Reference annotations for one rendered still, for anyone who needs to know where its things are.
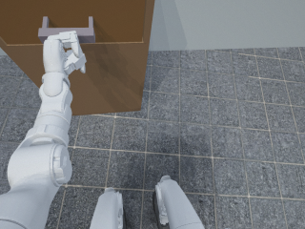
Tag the left robot shin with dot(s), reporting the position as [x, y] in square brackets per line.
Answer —
[120, 220]

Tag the handle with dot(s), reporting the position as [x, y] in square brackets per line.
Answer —
[85, 35]

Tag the drawer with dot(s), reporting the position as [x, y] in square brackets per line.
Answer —
[113, 20]

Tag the right robot foot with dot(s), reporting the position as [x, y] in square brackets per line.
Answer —
[156, 210]

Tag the left robot upper arm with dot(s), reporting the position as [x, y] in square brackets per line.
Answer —
[36, 174]

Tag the cabinet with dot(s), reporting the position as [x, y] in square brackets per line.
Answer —
[114, 76]

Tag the robot left forearm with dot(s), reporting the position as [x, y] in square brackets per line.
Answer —
[53, 121]

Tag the left robot hand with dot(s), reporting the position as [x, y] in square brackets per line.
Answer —
[54, 56]

